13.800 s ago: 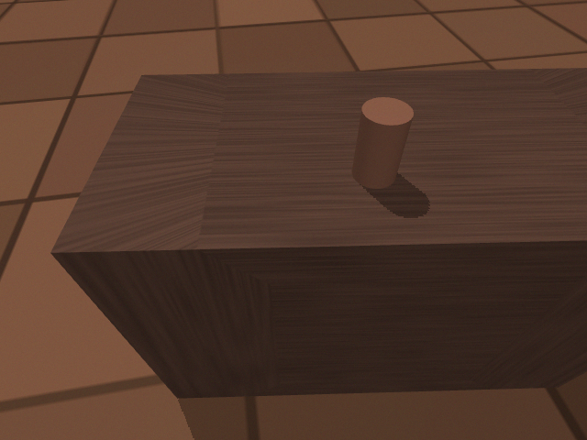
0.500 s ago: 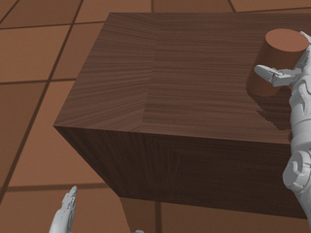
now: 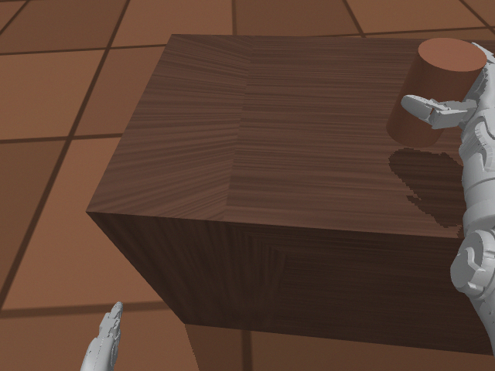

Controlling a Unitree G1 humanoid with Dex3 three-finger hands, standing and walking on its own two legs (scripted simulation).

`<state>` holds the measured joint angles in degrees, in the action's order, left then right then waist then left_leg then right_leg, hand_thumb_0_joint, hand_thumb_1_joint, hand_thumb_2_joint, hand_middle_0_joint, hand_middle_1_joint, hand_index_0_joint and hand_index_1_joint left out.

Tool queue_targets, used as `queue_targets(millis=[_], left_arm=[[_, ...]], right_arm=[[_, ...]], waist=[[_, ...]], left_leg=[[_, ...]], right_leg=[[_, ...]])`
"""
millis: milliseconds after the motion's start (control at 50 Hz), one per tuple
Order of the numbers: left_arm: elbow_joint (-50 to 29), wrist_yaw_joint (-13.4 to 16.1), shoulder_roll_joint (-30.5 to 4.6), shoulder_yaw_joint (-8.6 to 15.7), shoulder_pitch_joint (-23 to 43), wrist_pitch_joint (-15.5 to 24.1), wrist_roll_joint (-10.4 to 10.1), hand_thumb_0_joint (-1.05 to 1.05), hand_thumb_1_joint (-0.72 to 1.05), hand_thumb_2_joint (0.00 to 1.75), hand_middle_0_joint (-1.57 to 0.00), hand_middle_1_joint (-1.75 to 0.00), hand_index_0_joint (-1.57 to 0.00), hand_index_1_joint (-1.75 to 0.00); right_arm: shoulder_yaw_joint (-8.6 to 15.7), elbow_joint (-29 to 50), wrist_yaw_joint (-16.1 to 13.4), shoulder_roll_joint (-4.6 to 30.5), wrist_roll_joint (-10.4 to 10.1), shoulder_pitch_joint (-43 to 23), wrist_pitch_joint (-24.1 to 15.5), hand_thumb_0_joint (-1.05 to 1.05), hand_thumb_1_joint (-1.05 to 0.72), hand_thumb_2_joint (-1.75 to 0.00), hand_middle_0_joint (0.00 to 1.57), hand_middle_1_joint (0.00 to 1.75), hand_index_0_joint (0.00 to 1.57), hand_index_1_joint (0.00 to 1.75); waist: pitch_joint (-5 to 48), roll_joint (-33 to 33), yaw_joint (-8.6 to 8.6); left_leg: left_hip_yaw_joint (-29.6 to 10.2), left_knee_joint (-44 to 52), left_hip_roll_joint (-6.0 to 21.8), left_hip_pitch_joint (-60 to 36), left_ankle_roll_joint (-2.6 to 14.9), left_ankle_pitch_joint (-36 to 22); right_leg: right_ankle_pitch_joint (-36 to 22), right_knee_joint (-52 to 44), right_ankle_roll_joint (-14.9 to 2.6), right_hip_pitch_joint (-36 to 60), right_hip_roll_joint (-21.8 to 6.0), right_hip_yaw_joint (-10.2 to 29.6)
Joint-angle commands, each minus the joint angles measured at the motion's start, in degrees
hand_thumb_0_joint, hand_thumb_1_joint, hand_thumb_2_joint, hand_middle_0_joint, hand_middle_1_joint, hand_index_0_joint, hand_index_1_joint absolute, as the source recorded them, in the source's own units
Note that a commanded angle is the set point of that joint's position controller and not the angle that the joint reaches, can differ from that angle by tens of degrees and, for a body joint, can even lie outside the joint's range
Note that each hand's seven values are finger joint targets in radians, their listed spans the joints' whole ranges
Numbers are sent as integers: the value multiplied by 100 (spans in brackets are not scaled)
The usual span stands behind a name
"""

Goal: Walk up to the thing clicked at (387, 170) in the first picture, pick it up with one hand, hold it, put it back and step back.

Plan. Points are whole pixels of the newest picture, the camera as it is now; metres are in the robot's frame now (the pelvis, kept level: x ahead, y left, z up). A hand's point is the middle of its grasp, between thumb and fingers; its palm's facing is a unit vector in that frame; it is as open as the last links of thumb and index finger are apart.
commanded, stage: settle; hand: right
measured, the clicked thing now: (429, 96) +0.51 -0.21 +0.17
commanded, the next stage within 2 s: lift in 0.06 s
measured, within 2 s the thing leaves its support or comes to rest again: neither
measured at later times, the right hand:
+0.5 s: hand (449, 76) +0.49 -0.21 +0.22, palm faces +0.17 +0.99 +0.01, open 11.2 cm
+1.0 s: hand out of the picture +0.39 -0.20 +0.29, palm faces +0.17 +0.98 +0.00, open 11.2 cm
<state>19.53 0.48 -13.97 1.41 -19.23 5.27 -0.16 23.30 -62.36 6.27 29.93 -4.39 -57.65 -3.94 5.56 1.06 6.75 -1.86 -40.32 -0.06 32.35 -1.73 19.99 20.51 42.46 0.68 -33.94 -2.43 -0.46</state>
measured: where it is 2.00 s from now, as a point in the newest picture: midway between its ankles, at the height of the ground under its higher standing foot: outside the picture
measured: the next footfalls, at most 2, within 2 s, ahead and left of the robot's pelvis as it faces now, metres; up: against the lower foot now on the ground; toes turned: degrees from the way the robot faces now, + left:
none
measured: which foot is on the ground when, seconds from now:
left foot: down 0.00-1.00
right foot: down 0.00-1.00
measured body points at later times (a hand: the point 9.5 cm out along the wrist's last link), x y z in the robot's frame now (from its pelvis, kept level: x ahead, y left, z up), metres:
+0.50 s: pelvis +0.01 +0.00 +0.01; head +0.04 +0.01 +0.46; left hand +0.15 +0.27 -0.06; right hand +0.47 -0.26 +0.22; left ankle -0.01 +0.14 -0.71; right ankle +0.00 -0.12 -0.71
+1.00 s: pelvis -0.01 +0.00 +0.02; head -0.03 +0.03 +0.47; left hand +0.16 +0.25 -0.05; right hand +0.38 -0.25 +0.29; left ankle -0.01 +0.14 -0.71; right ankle +0.00 -0.12 -0.71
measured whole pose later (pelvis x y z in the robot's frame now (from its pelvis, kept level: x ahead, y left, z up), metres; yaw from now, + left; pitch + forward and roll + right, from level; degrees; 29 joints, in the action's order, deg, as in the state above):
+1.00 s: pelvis -0.01 +0.00 +0.02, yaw -1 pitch +1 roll +0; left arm 27.1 0.2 -14.5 3.7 -18.4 5.2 -2.0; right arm 19.7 -18.3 4.2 20.5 -10.3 -40.6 25.9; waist 5.3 4.1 0.0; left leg -1.2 -32.6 1.3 16.5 -1.8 17.4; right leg 16.8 33.4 0.5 -17.9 -1.1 -0.1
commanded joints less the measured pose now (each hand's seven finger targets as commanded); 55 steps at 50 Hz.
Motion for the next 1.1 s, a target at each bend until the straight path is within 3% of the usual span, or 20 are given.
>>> queue_targets(millis=[0, 60, 100, 120, 160, 200, 240, 280, 340, 380, 400, 420, 440, 500, 680, 720, 820, 880, 960, 1080], left_arm=[[-932, 119, -950, 559, 215, 305, -23, 0, -54, 5, -5, -5, -5, -5], [-589, 108, -646, 342, 152, 323, -67, 0, -55, 5, -5, -5, -4, -5], [-1252, 164, -935, 470, 744, 375, -63, 0, -55, 5, -5, -5, -4, -5], [-936, 171, -875, 434, 306, 332, -37, 0, -55, 5, -5, -5, -4, -5], [-173, 78, -259, 45, -239, 260, -67, 0, -54, 5, -5, -6, -5, -6], [-1057, 153, -931, 511, 528, 371, -77, 0, -53, 4, -5, -6, -6, -5], [-802, 175, -1151, 730, 94, 300, -33, 0, -53, 5, -5, -6, -6, -5], [-475, 113, -611, 361, -35, 314, -78, 0, -54, 5, -5, -6, -5, -5], [-751, 196, -1031, 660, 320, 350, -92, 0, -54, 5, -5, -6, -5, -5], [-567, 137, -565, 294, 212, 344, -101, 0, -54, 5, -5, -6, -5, -5], [-851, 194, -830, 529, 501, 383, -124, 0, -55, 5, -5, -6, -5, -5], [-772, 238, -921, 602, 424, 378, -121, 0, -55, 6, -5, -5, -5, -5], [-277, 198, -682, 437, -17, 327, -106, 0, -54, 5, -4, -6, -5, -5], [-577, 211, -811, 510, 261, 358, -118, 0, -54, 5, -5, -6, -5, -5], [-708, 128, -835, 645, 322, 358, -165, 0, -54, 5, -4, -5, -4, -5], [-419, 85, -606, 419, 231, 313, -190, 0, -53, 5, -4, -5, -4, -5], [-349, 81, -975, 802, 539, 305, -198, 0, -53, 4, -4, -5, -4, -4], [-408, 28, -589, 380, 676, 331, -230, 0, -54, 5, -4, -5, -4, -4], [-307, 37, -812, 592, 663, 342, -222, 0, -54, 5, -3, -4, -4, -4], [-209, 21, -705, 437, 875, 489, -238, 0, -55, 5, -3, -4, -3, -4]], right_arm=[[159, 1610, -32, 1706, -29, -3223, -340, 0, -10, -134, 119, 143, 125, 143], [-20, 927, 28, 1222, -116, -2733, -258, 0, -12, -130, 120, 140, 125, 140], [323, 1782, -53, 2060, -36, -3387, -354, 0, -12, -134, 122, 144, 127, 144], [346, 1407, -69, 1960, -33, -3205, -306, 0, -12, -136, 122, 145, 127, 145], [-229, 815, 67, 989, -65, -2711, -203, 0, -6, -132, 121, 142, 127, 142], [263, 1862, -20, 1910, -75, -3237, -318, 0, -4, -128, 118, 138, 124, 138], [245, 1300, -27, 1750, -86, -2684, -144, 0, -4, -128, 118, 138, 123, 138], [-212, 1774, 73, 1067, -150, -2912, -126, 0, -2, -126, 116, 136, 121, 136], [236, 1887, 3, 1654, -202, -2720, -50, 0, -5, -125, 117, 135, 122, 135], [-157, 2261, 68, 1127, -210, -2815, -1, 0, -3, -124, 116, 134, 121, 134], [62, 2550, 28, 1391, -242, -2988, 12, 0, -7, -125, 117, 135, 122, 135], [115, 2003, -17, 1300, -262, -2449, 139, 0, -7, -124, 117, 135, 122, 135], [-99, 2655, 10, 1154, -260, -2683, 169, 0, -4, -125, 118, 136, 123, 136], [87, 2678, -64, 1173, -320, -2238, 370, 0, -7, -126, 119, 137, 124, 137], [-247, 4430, -97, 546, -492, -1767, 1274, 0, -13, -123, 120, 135, 124, 135], [-230, 4591, -85, 516, -523, -1488, 1556, 0, -17, -126, 124, 138, 128, 138], [-143, 5261, -194, 491, -581, -1302, 2165, 0, -12, -127, 125, 140, 129, 140], [-140, 5665, -212, 403, -643, -1293, 2443, 0, -12, -126, 125, 140, 129, 140], [-79, 5941, -279, 482, -641, -1009, 2843, 0, -11, -129, 126, 142, 131, 142], [-184, 6410, -335, 315, -694, -955, 3234, 0, -12, -126, 125, 140, 129, 140]], waist=[[2744, 568, -9], [2126, 177, 37], [2938, 356, -116], [2584, 212, -55], [1855, 360, -15], [2902, 399, -119], [2420, 149, -32], [2365, 523, -107], [2671, 192, -194], [2622, 410, -243], [2887, 382, -288], [2485, 93, -278], [2470, 454, -351], [2327, 111, -408], [2099, 185, -507], [1884, 249, -569], [1630, 52, -584], [1503, -86, -647], [1444, -3, -624], [1122, -84, -636]], left_leg=[[274, 369, -130, -803, 132, -2407], [288, 506, -134, -805, 112, -2129], [241, 467, -94, -1209, 92, -2236], [249, 490, -102, -1169, 83, -2265], [242, 556, -102, -880, 91, -2128], [208, 489, -91, -1114, 82, -2434], [273, 573, -114, -1109, 98, -2384], [282, 605, -128, -959, 122, -2424], [281, 594, -93, -1408, 116, -2666], [261, 619, -75, -1447, 114, -2769], [265, 654, -73, -1496, 96, -2791], [299, 675, -84, -1520, 96, -2701], [300, 698, -92, -1421, 134, -2614], [348, 799, -104, -1536, 127, -2537], [428, 912, -114, -1567, 152, -2450], [411, 953, -75, -1623, 136, -2554], [482, 1080, -98, -1670, 147, -1966], [475, 1151, -68, -1805, 124, -1923], [467, 1233, -26, -1843, 107, -1878], [485, 1396, -19, -1746, 107, -1315]], right_leg=[[-2482, -304, -107, 1994, 128, -71], [-2001, -426, -147, 1543, 139, -83], [-2094, -441, -137, 1786, 153, -108], [-2050, -451, -145, 1629, 169, -135], [-1919, -515, -145, 1493, 186, -156], [-2288, -447, -132, 1951, 158, -139], [-2223, -526, -134, 1846, 164, -125], [-2448, -578, -108, 2069, 141, -125], [-2530, -590, -116, 1999, 157, -126], [-2649, -645, -119, 2090, 171, -152], [-2714, -628, -125, 2284, 161, -141], [-2570, -675, -127, 2081, 165, -140], [-2565, -771, -118, 2207, 171, -147], [-2599, -815, -115, 2225, 143, -119], [-2883, -931, -97, 2694, 99, -79], [-2874, -932, -127, 2575, 143, -111], [-2166, -1187, -119, 2520, 128, -68], [-2023, -1201, -148, 2490, 183, -108], [-1921, -1266, -164, 2557, 238, -126], [-1354, -1445, -173, 2517, 275, -88]])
